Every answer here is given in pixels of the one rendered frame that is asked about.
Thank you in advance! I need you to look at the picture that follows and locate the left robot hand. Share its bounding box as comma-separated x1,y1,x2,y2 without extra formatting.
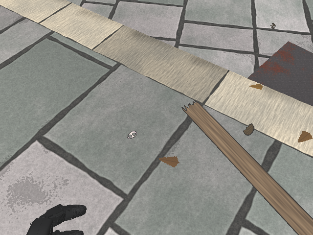
26,204,87,235

